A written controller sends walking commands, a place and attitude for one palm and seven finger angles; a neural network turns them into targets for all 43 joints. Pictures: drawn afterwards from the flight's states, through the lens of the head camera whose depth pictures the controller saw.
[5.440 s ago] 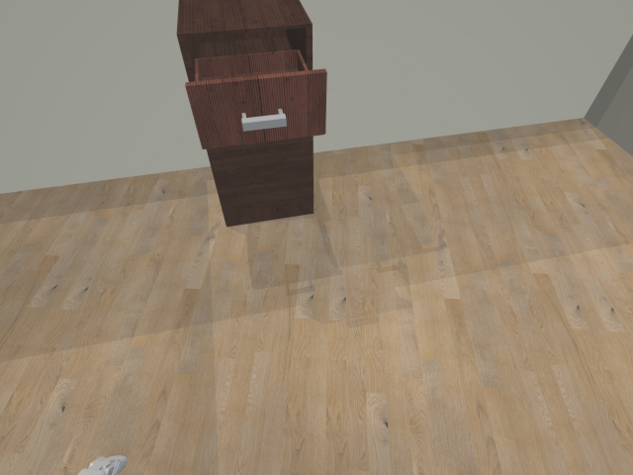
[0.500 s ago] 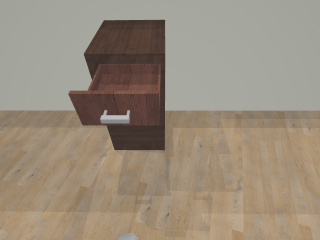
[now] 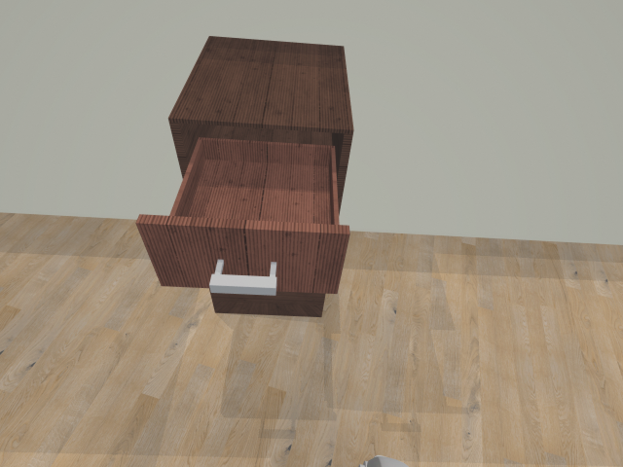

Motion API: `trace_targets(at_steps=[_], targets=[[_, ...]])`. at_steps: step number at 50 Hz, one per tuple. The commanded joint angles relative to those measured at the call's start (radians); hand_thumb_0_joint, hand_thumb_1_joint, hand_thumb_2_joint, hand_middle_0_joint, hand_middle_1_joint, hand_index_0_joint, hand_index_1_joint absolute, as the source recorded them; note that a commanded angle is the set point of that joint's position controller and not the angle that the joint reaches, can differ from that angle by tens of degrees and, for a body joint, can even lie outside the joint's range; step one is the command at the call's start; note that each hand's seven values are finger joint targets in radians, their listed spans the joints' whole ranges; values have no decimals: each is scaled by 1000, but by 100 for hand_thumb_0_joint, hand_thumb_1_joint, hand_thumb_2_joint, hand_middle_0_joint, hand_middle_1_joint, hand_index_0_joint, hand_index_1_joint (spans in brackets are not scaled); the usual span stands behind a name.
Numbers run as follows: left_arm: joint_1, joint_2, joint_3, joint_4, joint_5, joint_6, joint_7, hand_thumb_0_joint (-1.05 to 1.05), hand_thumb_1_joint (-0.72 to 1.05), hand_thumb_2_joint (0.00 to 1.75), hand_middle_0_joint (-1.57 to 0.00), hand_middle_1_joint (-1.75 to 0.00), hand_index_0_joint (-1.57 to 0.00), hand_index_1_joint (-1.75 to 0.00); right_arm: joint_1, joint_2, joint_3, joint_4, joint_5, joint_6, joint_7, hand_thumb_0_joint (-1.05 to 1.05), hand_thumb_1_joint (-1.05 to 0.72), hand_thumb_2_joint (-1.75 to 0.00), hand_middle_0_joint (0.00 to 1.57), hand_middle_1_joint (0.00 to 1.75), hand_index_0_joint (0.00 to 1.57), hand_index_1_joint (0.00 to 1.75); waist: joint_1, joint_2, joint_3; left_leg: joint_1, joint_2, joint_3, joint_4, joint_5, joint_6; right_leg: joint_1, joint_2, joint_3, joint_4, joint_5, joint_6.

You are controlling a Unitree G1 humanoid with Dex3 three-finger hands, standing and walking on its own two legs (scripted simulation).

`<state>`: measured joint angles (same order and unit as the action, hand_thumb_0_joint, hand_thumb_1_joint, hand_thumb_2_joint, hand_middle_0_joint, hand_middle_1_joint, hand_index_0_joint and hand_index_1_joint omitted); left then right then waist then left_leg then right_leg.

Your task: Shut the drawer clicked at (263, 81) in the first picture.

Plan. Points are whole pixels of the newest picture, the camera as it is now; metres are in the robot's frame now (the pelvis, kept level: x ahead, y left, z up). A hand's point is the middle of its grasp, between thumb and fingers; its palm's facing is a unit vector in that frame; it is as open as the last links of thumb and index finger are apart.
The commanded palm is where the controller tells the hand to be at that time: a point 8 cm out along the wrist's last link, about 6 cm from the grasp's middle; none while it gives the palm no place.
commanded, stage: take the last steps up to it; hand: left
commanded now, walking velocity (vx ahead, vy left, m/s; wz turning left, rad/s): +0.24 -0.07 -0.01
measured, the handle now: (245, 275) +0.43 +0.14 -0.07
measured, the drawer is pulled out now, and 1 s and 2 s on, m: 0.30 0.30 0.30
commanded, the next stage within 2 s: come to a stop and stand still in 0.22 s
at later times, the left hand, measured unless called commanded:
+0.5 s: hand (239, 431) +0.21 +0.12 -0.17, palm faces +0.04 -0.97 -0.25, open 7.1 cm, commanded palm none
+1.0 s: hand out of the picture +0.10 +0.13 -0.18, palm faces +0.07 -0.97 -0.22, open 7.4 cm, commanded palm none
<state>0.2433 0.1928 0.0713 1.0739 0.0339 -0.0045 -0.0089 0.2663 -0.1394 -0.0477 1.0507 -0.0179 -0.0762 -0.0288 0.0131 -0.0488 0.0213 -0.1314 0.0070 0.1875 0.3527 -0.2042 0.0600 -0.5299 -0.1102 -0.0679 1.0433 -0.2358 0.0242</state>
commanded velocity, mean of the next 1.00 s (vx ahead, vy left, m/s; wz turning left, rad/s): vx -0.01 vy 0.02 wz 0.00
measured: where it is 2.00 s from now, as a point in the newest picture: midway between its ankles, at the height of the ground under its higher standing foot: outside the picture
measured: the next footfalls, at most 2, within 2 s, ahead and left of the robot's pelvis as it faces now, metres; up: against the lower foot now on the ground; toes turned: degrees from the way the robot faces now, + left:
right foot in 0.28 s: +0.16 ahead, -0.15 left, +0.00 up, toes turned -5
left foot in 0.72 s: +0.18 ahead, +0.07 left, +0.00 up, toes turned +4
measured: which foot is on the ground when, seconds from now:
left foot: down 0.00-0.30, up 0.32-0.70, down 0.72-1.00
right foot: up 0.00-0.26, down 0.28-1.00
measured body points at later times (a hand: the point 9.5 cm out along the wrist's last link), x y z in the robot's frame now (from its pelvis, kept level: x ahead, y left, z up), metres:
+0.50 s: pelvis +0.13 -0.07 -0.01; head +0.16 -0.09 +0.44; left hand +0.20 +0.17 -0.15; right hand +0.11 -0.29 -0.18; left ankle +0.11 +0.07 -0.70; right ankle +0.18 -0.15 -0.75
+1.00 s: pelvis +0.12 -0.04 -0.01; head +0.13 -0.05 +0.44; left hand +0.10 +0.19 -0.16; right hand +0.21 -0.26 -0.16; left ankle +0.14 +0.07 -0.75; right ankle +0.10 -0.15 -0.75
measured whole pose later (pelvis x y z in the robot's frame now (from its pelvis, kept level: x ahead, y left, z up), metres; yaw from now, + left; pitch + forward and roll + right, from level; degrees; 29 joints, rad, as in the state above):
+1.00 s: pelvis +0.12 -0.04 -0.01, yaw +0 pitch -1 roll +2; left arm 0.28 0.16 0.02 1.14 0.02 0.02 0.03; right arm 0.13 -0.14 -0.02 1.07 0.00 0.01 -0.04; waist 0.04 -0.01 0.04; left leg -0.22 -0.01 0.08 0.43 -0.20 0.01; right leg -0.19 -0.04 -0.03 0.50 -0.29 0.00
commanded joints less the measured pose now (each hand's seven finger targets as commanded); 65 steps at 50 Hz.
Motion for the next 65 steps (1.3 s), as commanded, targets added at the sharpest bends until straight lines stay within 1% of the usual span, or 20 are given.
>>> trace_targets(at_steps=[1, 8, 12, 13, 15, 16, 19, 21, 32, 34, 35, 36, 38, 45, 48, 51, 55, 56, 59, 65], targets=[[0, 12, -5, -55, -4, 1, -6, 0, 90, 90, -20, -30, -20, -30, 120, -116, -17, 0, -1, -7, 1, 0, -90, -90, 20, 30, 20, 30, -12, 137, 75, 47, 281, -197, -198, 228, 103, -89, -30, 26, -95, 53, 13], [-172, 15, -11, -118, -9, -10, -5, 0, 90, 90, -20, -30, -20, -30, 185, -127, -25, 41, -15, 11, 4, 0, -90, -90, 20, 30, 20, 30, -59, 142, 119, 54, 297, -193, -139, 272, 102, 4, 4, -20, -346, 1, -13], [-48, 29, -6, -75, -9, -30, -3, 0, 90, 90, -20, -30, -20, -30, 178, -131, -20, 59, -12, 22, 2, 0, -90, -90, 20, 30, 20, 30, -2, 118, 30, 21, 237, -143, 58, 332, 48, 294, 78, -83, -544, 66, -40], [57, 72, 4, -39, -8, -40, 3, 0, 90, 90, -20, -30, -20, -30, 174, -112, -16, 63, -4, 18, 6, 0, -90, -90, 20, 30, 20, 30, 45, 52, -23, -62, 194, -112, 201, 314, 17, 477, 49, -35, -585, 141, -57], [260, 226, 30, 14, -19, -52, 18, 0, 90, 90, -20, -30, -20, -30, 181, -55, 1, 24, 15, 20, 10, 0, -90, -90, 20, 30, 20, 30, 85, -186, -174, -380, 14, -43, 695, -408, -61, 754, -333, 392, -682, 532, -243], [216, 214, 28, 5, -26, -56, 23, 0, 90, 90, -20, -30, -20, -30, 160, -73, -3, 29, 14, 32, 6, 0, -90, -90, 20, 30, 20, 30, 78, -159, -194, -359, 45, -149, 809, -409, -56, 644, -326, 401, -726, 490, -270], [-20, 85, -8, -50, -22, -48, 42, 0, 90, 90, -20, -30, -20, -30, 147, -24, 6, 57, 9, 58, -1, 0, -90, -90, 20, 30, 20, 30, -21, 18, -35, -281, 103, -194, 747, -250, -81, 355, -240, 185, -748, 587, -226], [-63, 62, -17, -55, -14, -44, 47, 0, 90, 90, -20, -30, -20, -30, 184, 5, 14, 78, 11, 84, -4, 0, -90, -90, 20, 30, 20, 30, -55, -3, -34, -182, 88, -171, 598, -221, -101, 267, -196, 84, -739, 651, -197], [-21, 144, 14, -63, -8, 7, 55, 0, 90, 90, -20, -30, -20, -30, 31, -64, -8, -20, 12, 109, 3, 0, -90, -90, 20, 30, 20, 30, -9, -101, -57, -127, 27, -152, 281, -146, -100, 329, -188, 144, -685, 446, -210], [-30, 125, 8, -60, -15, 12, 53, 0, 90, 90, -20, -30, -20, -30, 64, -67, -5, -4, 10, 94, 4, 0, -90, -90, 20, 30, 20, 30, -31, -60, -56, 18, 38, -148, 62, 30, -87, 252, -135, 118, -630, 273, -142], [-12, 93, 1, -63, -19, 16, 50, 0, 90, 90, -20, -30, -20, -30, 61, -107, -6, -11, 5, 83, 3, 0, -90, -90, 20, 30, 20, 30, -22, 69, -62, 41, 118, -233, 5, 136, -55, 218, -64, 79, -567, 144, -96], [8, 56, -9, -66, -23, 20, 47, 0, 90, 90, -20, -30, -20, -30, 5, -150, -6, -37, -1, 79, 1, 0, -90, -90, 20, 30, 20, 30, 7, 195, -27, -47, 231, -340, -50, 235, 5, 228, 16, 20, -535, -11, -46], [4, 54, -17, -49, -15, 34, 46, 0, 90, 90, -20, -30, -20, -30, -92, -154, 0, -61, -1, 77, -6, 0, -90, -90, 20, 30, 20, 30, 21, 261, 21, -199, 262, -380, -154, 152, 69, 302, 51, 9, -399, -171, -21], [94, 30, -39, 8, -13, 21, 44, 0, 90, 90, -20, -30, -20, -30, -98, -145, 1, -33, 6, 69, -11, 0, -90, -90, 20, 30, 20, 30, 23, 147, -40, -8, 204, -294, -61, 267, 78, 275, 45, 49, -486, -110, -7], [102, 73, -48, 33, -14, -3, 50, 0, 90, 90, -20, -30, -20, -30, -64, -109, 8, -12, 22, 64, -4, 0, -90, -90, 20, 30, 20, 30, -8, 54, -23, -3, 107, -239, 10, 191, -15, 331, -14, 143, -706, 168, -31], [67, 58, -54, 42, -20, -15, 48, 0, 90, 90, -20, -30, -20, -30, -46, -104, 12, 12, 14, 73, -2, 0, -90, -90, 20, 30, 20, 30, -27, -54, -11, 42, 95, -216, 2, 106, -47, 275, -19, 160, -722, 126, -46], [78, 51, -56, 52, -22, -12, 47, 0, 90, 90, -20, -30, -20, -30, -30, -98, 24, 39, 12, 74, 0, 0, -90, -90, 20, 30, 20, 30, -22, -1, 54, 16, 90, -220, -45, 17, -49, 242, -5, 166, -771, -46, -48], [174, 60, -63, 52, 2, -42, 80, 0, 90, 90, -20, -30, -20, -30, -74, -155, 16, -32, 14, 59, 17, 0, -90, -90, 20, 30, 20, 30, 13, -76, 91, -100, 97, -192, 149, 9, -70, 269, -29, 179, -761, 142, -20], [75, 116, -52, -52, -13, -40, 65, 0, 90, 90, -20, -30, -20, -30, 24, -114, 17, -62, -3, 77, 26, 0, -90, -90, 20, 30, 20, 30, -49, 34, 10, -64, 43, -169, 179, -109, -59, 167, -61, 230, -769, -292, -100], [81, 89, -55, -84, -16, -22, 54, 0, 90, 90, -20, -30, -20, -30, 78, -112, 29, -64, -3, 67, 23, 0, -90, -90, 20, 30, 20, 30, -33, 24, 102, -183, 61, -207, 112, -120, -40, 163, 6, 166, -686, -268, -90]])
